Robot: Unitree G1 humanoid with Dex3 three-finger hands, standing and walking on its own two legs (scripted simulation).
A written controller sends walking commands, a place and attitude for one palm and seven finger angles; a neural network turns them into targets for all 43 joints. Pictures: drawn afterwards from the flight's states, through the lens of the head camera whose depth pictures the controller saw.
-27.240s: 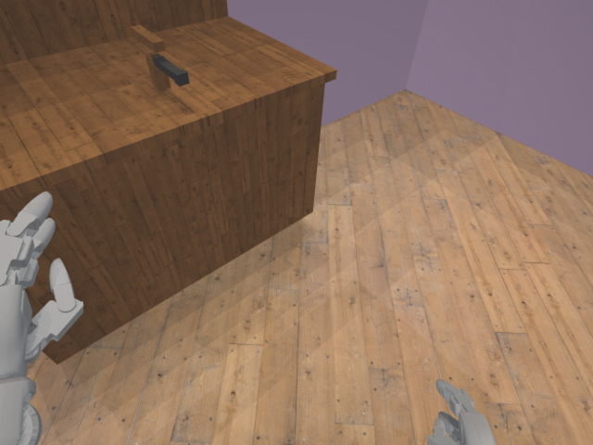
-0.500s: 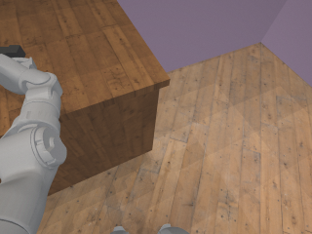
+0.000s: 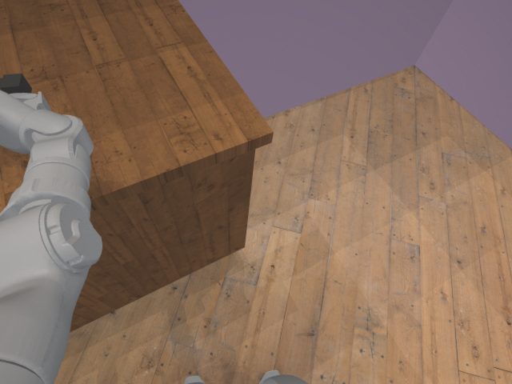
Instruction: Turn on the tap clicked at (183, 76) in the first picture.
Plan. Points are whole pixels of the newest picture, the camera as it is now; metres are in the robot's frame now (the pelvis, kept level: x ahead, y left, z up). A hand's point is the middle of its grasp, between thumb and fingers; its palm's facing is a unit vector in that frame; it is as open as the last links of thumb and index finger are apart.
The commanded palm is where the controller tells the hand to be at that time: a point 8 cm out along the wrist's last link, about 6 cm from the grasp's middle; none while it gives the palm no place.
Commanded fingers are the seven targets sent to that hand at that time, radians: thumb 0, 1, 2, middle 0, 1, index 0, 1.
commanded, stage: lift the hand up off the lever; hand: left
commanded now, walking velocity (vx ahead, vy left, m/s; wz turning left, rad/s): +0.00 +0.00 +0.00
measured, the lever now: (16, 88) +0.57 +0.29 +0.11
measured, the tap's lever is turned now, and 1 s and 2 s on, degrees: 75 75 75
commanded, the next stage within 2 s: none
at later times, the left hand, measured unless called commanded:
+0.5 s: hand (30, 94) +0.54 +0.25 +0.13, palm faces +0.82 -0.56 -0.11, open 7.8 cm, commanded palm +0.48 +0.26 +0.14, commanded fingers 0.00 0.90 0.90 -0.15 -0.15 -0.15 -0.15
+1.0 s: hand (18, 82) +0.52 +0.25 +0.17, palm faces +0.82 -0.55 -0.13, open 7.8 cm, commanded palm +0.46 +0.26 +0.16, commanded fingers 0.00 0.90 0.90 -0.15 -0.15 -0.15 -0.15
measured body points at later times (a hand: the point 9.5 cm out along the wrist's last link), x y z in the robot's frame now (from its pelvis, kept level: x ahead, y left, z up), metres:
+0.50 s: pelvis +0.01 +0.01 +0.01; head +0.10 +0.02 +0.45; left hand +0.49 +0.28 +0.14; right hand -0.01 -0.24 -0.12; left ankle -0.01 +0.10 -0.70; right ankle -0.02 -0.05 -0.70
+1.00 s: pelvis +0.00 +0.00 +0.01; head +0.07 +0.00 +0.46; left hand +0.47 +0.27 +0.18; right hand -0.02 -0.25 -0.12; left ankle -0.01 +0.10 -0.70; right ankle -0.02 -0.05 -0.70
